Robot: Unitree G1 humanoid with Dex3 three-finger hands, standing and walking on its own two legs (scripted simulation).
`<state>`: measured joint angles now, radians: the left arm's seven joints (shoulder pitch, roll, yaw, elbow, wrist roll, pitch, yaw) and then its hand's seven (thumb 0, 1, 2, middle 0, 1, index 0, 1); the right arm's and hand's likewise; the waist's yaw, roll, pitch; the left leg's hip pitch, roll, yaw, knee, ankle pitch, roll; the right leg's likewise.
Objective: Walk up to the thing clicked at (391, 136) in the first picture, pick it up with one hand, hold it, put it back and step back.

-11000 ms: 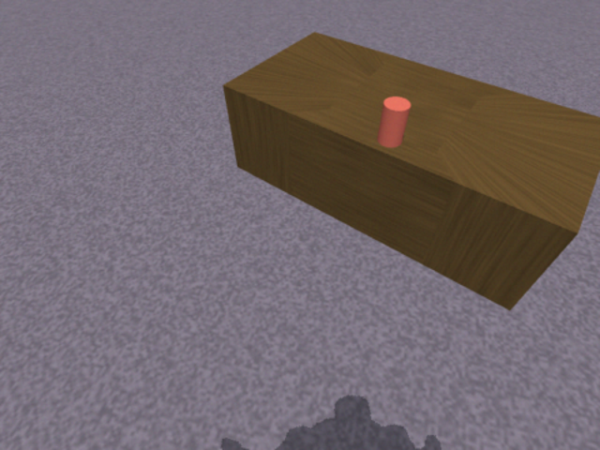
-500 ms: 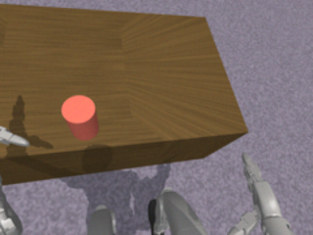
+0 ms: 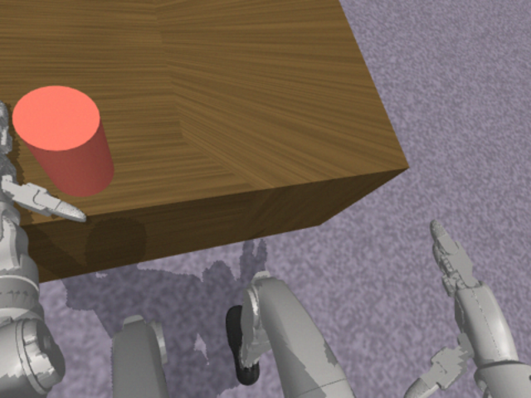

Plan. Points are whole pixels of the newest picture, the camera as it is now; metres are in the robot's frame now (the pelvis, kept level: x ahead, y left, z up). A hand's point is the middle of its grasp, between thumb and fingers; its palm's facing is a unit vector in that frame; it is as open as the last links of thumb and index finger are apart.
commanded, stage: close in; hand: left
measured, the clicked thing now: (72, 147) +0.51 +0.15 -0.05
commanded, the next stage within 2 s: close in 0.28 s
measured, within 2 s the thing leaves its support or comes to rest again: leaves its support in 1.60 s
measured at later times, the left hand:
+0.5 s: hand (71, 164) +0.48 +0.16 -0.04, palm faces +0.08 -1.00 +0.01, open 17.4 cm
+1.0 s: hand (65, 156) +0.48 +0.16 -0.03, palm faces +0.09 -1.00 +0.00, open 15.2 cm
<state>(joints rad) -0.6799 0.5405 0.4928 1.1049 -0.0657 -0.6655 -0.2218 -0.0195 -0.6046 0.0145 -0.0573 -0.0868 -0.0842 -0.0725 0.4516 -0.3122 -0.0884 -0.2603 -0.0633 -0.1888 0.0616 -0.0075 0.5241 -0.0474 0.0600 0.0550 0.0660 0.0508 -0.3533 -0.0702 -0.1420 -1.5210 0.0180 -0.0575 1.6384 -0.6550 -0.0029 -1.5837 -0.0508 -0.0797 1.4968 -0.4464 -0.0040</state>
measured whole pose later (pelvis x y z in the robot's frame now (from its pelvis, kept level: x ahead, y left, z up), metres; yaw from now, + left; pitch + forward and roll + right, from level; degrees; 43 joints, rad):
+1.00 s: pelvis +0.01 +0.01 +0.02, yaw +0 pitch +30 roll -4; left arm -0.61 0.40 0.37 1.06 -0.01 -0.71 0.01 -0.02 -0.59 0.21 -0.48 -0.38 -0.50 -0.38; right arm 0.47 -0.30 -0.10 -0.35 -0.06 -0.05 0.10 -0.01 0.49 -0.05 0.06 0.05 0.06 0.05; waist -0.33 -0.06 -0.15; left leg -1.44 0.01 -0.04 1.59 -0.67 0.01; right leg -1.51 -0.05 -0.06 1.46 -0.46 0.01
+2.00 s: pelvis +0.02 +0.01 +0.04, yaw +0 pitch +28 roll -3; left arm -0.74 0.43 0.37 1.13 -0.01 -0.60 0.00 -0.01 -0.61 1.04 -0.64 -0.98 -0.63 -0.97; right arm 0.44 -0.29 -0.07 -0.25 -0.05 -0.03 0.07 -0.01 0.51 -0.06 0.06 0.05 0.06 0.05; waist -0.31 -0.03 -0.15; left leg -1.33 0.02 -0.03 1.47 -0.63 0.02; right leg -1.40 -0.04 -0.05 1.34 -0.43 0.02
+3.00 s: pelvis +0.04 +0.00 +0.11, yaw +0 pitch +19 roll -1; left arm -0.41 0.24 0.23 0.72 -0.09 -0.48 -0.04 -0.01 -0.61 1.05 -0.61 -1.01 -0.61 -1.00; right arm 0.46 -0.25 -0.08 -0.09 -0.02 0.01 0.02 -0.01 0.52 -0.06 0.05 0.05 0.06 0.05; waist -0.15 -0.01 -0.13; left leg -0.95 0.01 0.00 1.19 -0.57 0.01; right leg -1.04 -0.04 -0.03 1.11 -0.40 0.02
